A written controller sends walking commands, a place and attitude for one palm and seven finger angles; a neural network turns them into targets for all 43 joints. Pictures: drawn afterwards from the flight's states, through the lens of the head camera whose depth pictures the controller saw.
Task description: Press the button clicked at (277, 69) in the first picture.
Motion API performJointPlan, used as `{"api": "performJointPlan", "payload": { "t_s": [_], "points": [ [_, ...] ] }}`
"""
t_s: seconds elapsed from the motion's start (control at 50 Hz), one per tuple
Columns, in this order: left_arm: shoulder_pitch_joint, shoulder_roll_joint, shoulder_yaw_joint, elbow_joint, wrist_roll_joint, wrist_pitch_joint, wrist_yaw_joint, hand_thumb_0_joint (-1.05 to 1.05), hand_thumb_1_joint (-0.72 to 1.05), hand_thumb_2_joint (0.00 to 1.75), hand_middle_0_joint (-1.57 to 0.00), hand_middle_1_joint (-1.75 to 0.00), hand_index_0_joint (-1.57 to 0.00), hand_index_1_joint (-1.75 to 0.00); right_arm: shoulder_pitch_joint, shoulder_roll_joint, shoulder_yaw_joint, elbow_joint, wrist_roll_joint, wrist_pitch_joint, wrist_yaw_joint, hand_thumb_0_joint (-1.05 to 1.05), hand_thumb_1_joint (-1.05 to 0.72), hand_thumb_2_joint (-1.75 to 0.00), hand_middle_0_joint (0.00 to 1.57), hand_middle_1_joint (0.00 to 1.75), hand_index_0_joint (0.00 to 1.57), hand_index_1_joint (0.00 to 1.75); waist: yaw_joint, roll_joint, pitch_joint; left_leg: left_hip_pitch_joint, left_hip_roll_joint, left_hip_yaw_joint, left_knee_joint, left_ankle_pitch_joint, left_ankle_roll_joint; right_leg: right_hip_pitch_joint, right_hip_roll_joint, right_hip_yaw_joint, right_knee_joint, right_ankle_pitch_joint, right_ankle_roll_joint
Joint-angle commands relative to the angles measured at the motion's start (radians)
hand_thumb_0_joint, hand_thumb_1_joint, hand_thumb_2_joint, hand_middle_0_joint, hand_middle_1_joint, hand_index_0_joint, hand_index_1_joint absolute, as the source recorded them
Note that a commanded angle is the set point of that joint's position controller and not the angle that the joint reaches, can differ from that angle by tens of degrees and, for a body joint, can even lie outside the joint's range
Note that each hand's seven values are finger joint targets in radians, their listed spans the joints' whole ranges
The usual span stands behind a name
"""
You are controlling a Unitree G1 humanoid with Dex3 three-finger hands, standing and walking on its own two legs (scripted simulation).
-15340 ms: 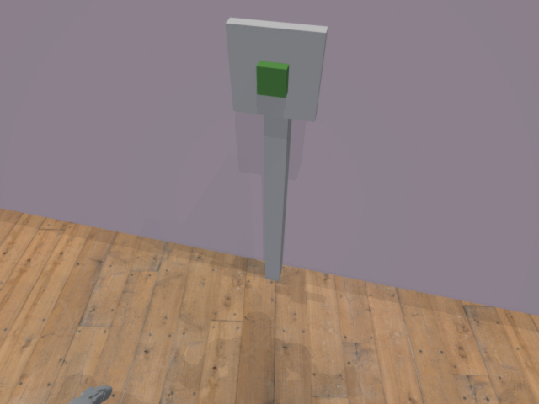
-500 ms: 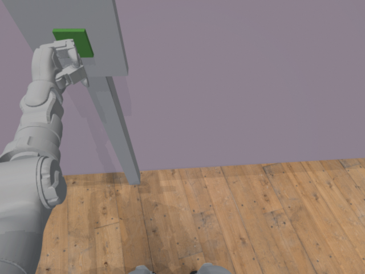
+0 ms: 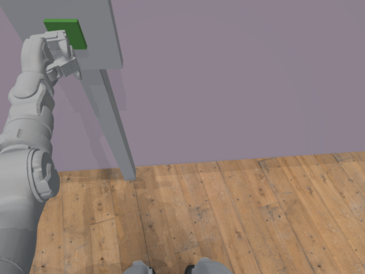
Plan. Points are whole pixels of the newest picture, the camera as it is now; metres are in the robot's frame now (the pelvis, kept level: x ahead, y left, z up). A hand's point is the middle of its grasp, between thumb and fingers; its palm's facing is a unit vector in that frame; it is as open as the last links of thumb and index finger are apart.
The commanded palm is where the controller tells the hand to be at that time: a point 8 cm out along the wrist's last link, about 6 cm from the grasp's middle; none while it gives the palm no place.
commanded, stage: pull the fist back off the button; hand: left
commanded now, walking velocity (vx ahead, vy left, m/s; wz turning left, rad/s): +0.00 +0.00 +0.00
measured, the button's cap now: (67, 31) +0.58 +0.19 +0.17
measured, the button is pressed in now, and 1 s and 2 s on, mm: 12 0 0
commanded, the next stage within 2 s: draw the hand back to the body in 0.82 s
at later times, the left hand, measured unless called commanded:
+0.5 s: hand (73, 73) +0.50 +0.17 +0.14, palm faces +0.01 -1.00 +0.01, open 3.1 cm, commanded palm +0.45 +0.23 +0.14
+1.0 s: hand (60, 99) +0.42 +0.18 +0.15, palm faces +0.03 -1.00 -0.01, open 3.1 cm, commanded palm +0.39 +0.23 +0.15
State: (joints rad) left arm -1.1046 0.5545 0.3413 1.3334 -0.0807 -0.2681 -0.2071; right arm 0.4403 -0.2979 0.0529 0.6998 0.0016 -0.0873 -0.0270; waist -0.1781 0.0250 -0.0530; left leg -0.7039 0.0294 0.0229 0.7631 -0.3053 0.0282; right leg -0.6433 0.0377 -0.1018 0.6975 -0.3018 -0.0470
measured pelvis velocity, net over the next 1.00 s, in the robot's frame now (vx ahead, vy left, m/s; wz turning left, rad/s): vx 0.02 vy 0.00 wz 0.02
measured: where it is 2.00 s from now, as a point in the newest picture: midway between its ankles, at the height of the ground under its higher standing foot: outside the picture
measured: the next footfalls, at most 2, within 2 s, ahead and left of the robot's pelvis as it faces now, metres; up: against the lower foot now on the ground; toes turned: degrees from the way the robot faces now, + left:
none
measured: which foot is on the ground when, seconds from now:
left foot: down 0.00-1.00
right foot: down 0.00-1.00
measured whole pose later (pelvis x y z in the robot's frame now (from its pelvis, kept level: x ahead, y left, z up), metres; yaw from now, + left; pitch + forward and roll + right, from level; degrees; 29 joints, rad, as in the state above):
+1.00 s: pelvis +0.02 +0.00 +0.02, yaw +1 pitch +4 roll -1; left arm -0.53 0.30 0.22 0.60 -0.20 -0.07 -0.18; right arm 0.21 -0.27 0.05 0.60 0.05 -0.06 -0.06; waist -0.02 0.03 -0.03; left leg -0.41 0.00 0.03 0.64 -0.30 0.02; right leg -0.36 0.02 -0.09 0.61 -0.32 -0.05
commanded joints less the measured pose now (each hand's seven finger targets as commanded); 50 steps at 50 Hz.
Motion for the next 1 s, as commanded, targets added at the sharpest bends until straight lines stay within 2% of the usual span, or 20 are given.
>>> {"api": "performJointPlan", "payload": {
  "t_s": [0.0, 0.06, 0.08, 0.14, 0.22, 0.28, 0.38, 0.44, 0.52, 0.58, 0.6, 0.66, 0.7, 0.72, 0.8, 0.82, 0.9, 0.94, 0.96, 0.98],
  "points": [
    [-0.520, 0.185, 0.017, -0.250, -0.031, -0.058, 0.016, 0.00, 0.90, 0.90, -1.30, -1.50, -1.30, -1.50, 0.139, -0.170, -0.066, -0.073, 0.005, -0.013, -0.008, 0.00, -0.90, -0.90, 0.20, 0.30, 0.20, 0.30, -0.032, 0.086, -0.380, 0.302, -0.013, -0.076, -0.091, 0.049, 0.016, 0.081, 0.004, 0.102, -0.118, 0.059, 0.035],
    [-0.479, 0.239, 0.058, -0.287, -0.028, -0.063, 0.017, 0.00, 0.90, 0.90, -1.30, -1.50, -1.30, -1.50, 0.129, -0.171, -0.070, -0.088, 0.007, -0.005, -0.007, 0.00, -0.90, -0.90, 0.20, 0.30, 0.20, 0.30, -0.012, 0.062, -0.390, 0.279, -0.014, -0.066, -0.089, 0.055, 0.020, 0.126, 0.001, 0.111, -0.114, 0.081, 0.036],
    [-0.458, 0.198, 0.032, -0.298, -0.030, -0.063, 0.012, 0.00, 0.90, 0.90, -1.30, -1.50, -1.30, -1.50, 0.123, -0.164, -0.069, -0.095, 0.010, -0.004, -0.006, 0.00, -0.90, -0.90, 0.20, 0.30, 0.20, 0.30, -0.009, 0.078, -0.394, 0.294, -0.017, -0.061, -0.091, 0.070, 0.019, 0.131, 0.002, 0.110, -0.113, 0.099, 0.034],
    [-0.366, 0.191, 0.050, -0.336, -0.040, -0.070, 0.007, 0.00, 0.90, 0.90, -1.30, -1.50, -1.30, -1.50, 0.107, -0.159, -0.072, -0.114, 0.013, 0.002, -0.002, 0.00, -0.90, -0.90, 0.20, 0.30, 0.20, 0.30, 0.026, 0.072, -0.400, 0.315, -0.016, -0.057, -0.093, 0.106, 0.018, 0.156, 0.005, 0.103, -0.105, 0.134, 0.027],
    [-0.305, 0.127, 0.018, -0.396, -0.062, -0.060, -0.001, 0.00, 0.90, 0.90, -1.30, -1.50, -1.30, -1.50, 0.076, -0.150, -0.074, -0.134, 0.023, 0.009, -0.004, 0.00, -0.90, -0.90, 0.20, 0.30, 0.20, 0.30, 0.032, 0.056, -0.367, 0.338, -0.014, -0.048, -0.110, 0.105, 0.019, 0.160, 0.007, 0.097, -0.113, 0.144, 0.030],
    [-0.270, 0.142, 0.039, -0.415, -0.066, -0.049, 0.005, 0.00, 0.90, 0.90, -1.30, -1.50, -1.30, -1.50, 0.061, -0.149, -0.074, -0.140, 0.026, 0.014, -0.008, 0.00, -0.90, -0.90, 0.20, 0.30, 0.20, 0.30, 0.046, 0.040, -0.339, 0.328, -0.015, -0.046, -0.118, 0.107, 0.020, 0.177, 0.005, 0.095, -0.113, 0.154, 0.028],
    [-0.196, 0.078, 0.004, -0.561, -0.075, -0.058, 0.010, 0.00, 0.90, 0.90, -1.30, -1.50, -1.30, -1.50, 0.029, -0.136, -0.080, -0.161, 0.030, 0.013, -0.007, 0.00, -0.90, -0.90, 0.20, 0.30, 0.20, 0.30, 0.071, 0.085, -0.408, 0.439, -0.013, -0.052, -0.118, 0.225, 0.012, 0.196, 0.007, 0.083, -0.094, 0.239, 0.021],
    [-0.069, 0.053, 0.015, -0.656, -0.100, -0.047, 0.013, 0.00, 0.90, 0.90, -1.30, -1.50, -1.30, -1.50, 0.011, -0.134, -0.086, -0.177, 0.031, 0.010, -0.001, 0.00, -0.90, -0.90, 0.20, 0.30, 0.20, 0.30, 0.103, 0.053, -0.466, 0.498, -0.009, -0.053, -0.110, 0.345, 0.009, 0.248, 0.011, 0.077, -0.083, 0.329, 0.016],
    [0.122, 0.045, 0.039, -0.708, -0.126, 0.024, 0.006, 0.00, 0.90, 0.90, -1.30, -1.50, -1.30, -1.50, -0.036, -0.127, -0.084, -0.201, 0.043, 0.022, 0.001, 0.00, -0.90, -0.90, 0.20, 0.30, 0.20, 0.30, 0.134, -0.040, -0.360, 0.414, -0.014, -0.021, -0.133, 0.361, 0.019, 0.332, 0.001, 0.080, -0.099, 0.424, 0.025],
    [0.163, -0.024, -0.022, -0.855, -0.121, 0.054, 0.009, 0.00, 0.90, 0.90, -1.30, -1.50, -1.30, -1.50, -0.080, -0.111, -0.082, -0.227, 0.048, 0.022, 0.003, 0.00, -0.90, -0.90, 0.20, 0.30, 0.20, 0.30, 0.141, 0.040, -0.349, 0.464, -0.016, -0.019, -0.142, 0.403, 0.019, 0.331, -0.005, 0.080, -0.102, 0.441, 0.023],
    [0.201, -0.008, -0.006, -0.903, -0.122, 0.057, 0.013, 0.00, 0.90, 0.90, -1.30, -1.50, -1.30, -1.50, -0.085, -0.111, -0.085, -0.230, 0.048, 0.021, 0.003, 0.00, -0.90, -0.90, 0.20, 0.30, 0.20, 0.30, 0.153, 0.043, -0.359, 0.483, -0.012, -0.025, -0.141, 0.437, 0.017, 0.338, -0.006, 0.079, -0.102, 0.446, 0.021],
    [0.269, -0.057, -0.040, -1.065, -0.143, 0.061, 0.016, 0.00, 0.90, 0.90, -1.30, -1.50, -1.30, -1.50, -0.117, -0.100, -0.085, -0.240, 0.049, 0.011, 0.004, 0.00, -0.90, -0.90, 0.20, 0.30, 0.20, 0.30, 0.154, 0.067, -0.396, 0.564, -0.006, -0.031, -0.136, 0.536, 0.012, 0.355, -0.007, 0.081, -0.105, 0.495, 0.024],
    [0.335, -0.081, -0.046, -1.106, -0.160, 0.078, 0.018, 0.00, 0.90, 0.90, -1.30, -1.50, -1.30, -1.50, -0.138, -0.097, -0.084, -0.238, 0.049, 0.005, 0.001, 0.00, -0.90, -0.90, 0.20, 0.30, 0.20, 0.30, 0.157, 0.018, -0.373, 0.561, -0.005, -0.031, -0.147, 0.527, 0.011, 0.373, -0.008, 0.076, -0.114, 0.506, 0.027],
    [0.319, -0.104, -0.069, -1.104, -0.164, 0.092, 0.016, 0.00, 0.90, 0.90, -1.30, -1.50, -1.30, -1.50, -0.148, -0.100, -0.082, -0.233, 0.052, 0.004, -0.003, 0.00, -0.90, -0.90, 0.20, 0.30, 0.20, 0.30, 0.141, -0.013, -0.339, 0.546, -0.008, -0.030, -0.153, 0.475, 0.013, 0.362, -0.007, 0.074, -0.124, 0.489, 0.030],
    [0.194, -0.056, -0.054, -0.978, -0.145, 0.159, 0.031, 0.00, 0.90, 0.90, -1.30, -1.50, -1.30, -1.50, -0.180, -0.108, -0.068, -0.205, 0.056, 0.018, -0.032, 0.00, -0.90, -0.90, 0.20, 0.30, 0.20, 0.30, 0.106, -0.055, -0.177, 0.444, -0.028, -0.033, -0.187, 0.208, 0.018, 0.297, -0.016, 0.079, -0.172, 0.307, 0.032],
    [0.139, -0.055, -0.072, -0.986, -0.136, 0.162, 0.032, 0.00, 0.90, 0.90, -1.30, -1.50, -1.30, -1.50, -0.192, -0.106, -0.061, -0.203, 0.058, 0.020, -0.038, 0.00, -0.90, -0.90, 0.20, 0.30, 0.20, 0.30, 0.099, -0.012, -0.167, 0.444, -0.032, -0.038, -0.193, 0.181, 0.017, 0.287, -0.020, 0.083, -0.179, 0.267, 0.028],
    [0.025, -0.087, -0.120, -0.991, -0.130, 0.127, 0.031, 0.00, 0.90, 0.90, -1.30, -1.50, -1.30, -1.50, -0.204, -0.095, -0.054, -0.194, 0.052, 0.004, -0.050, 0.00, -0.90, -0.90, 0.20, 0.30, 0.20, 0.30, 0.097, 0.067, -0.273, 0.524, -0.037, -0.058, -0.179, 0.180, 0.012, 0.276, -0.022, 0.087, -0.176, 0.224, 0.017],
    [0.114, -0.063, -0.088, -0.983, -0.142, 0.102, 0.018, 0.00, 0.90, 0.90, -1.30, -1.50, -1.30, -1.50, -0.202, -0.099, -0.053, -0.202, 0.049, -0.005, -0.047, 0.00, -0.90, -0.90, 0.20, 0.30, 0.20, 0.30, 0.124, 0.043, -0.352, 0.543, -0.036, -0.061, -0.176, 0.209, 0.011, 0.326, -0.020, 0.087, -0.165, 0.250, 0.013],
    [0.192, -0.052, -0.066, -0.955, -0.151, 0.099, 0.009, 0.00, 0.90, 0.90, -1.30, -1.50, -1.30, -1.50, -0.211, -0.096, -0.051, -0.208, 0.050, -0.008, -0.046, 0.00, -0.90, -0.90, 0.20, 0.30, 0.20, 0.30, 0.148, 0.043, -0.356, 0.529, -0.036, -0.059, -0.182, 0.212, 0.008, 0.352, -0.023, 0.086, -0.161, 0.260, 0.012],
    [0.201, -0.069, -0.080, -0.962, -0.159, 0.098, 0.000, 0.00, 0.90, 0.90, -1.30, -1.50, -1.30, -1.50, -0.217, -0.096, -0.047, -0.214, 0.051, -0.010, -0.045, 0.00, -0.90, -0.90, 0.20, 0.30, 0.20, 0.30, 0.148, 0.013, -0.350, 0.518, -0.037, -0.060, -0.188, 0.223, 0.009, 0.371, -0.023, 0.082, -0.159, 0.283, 0.013]
  ]
}}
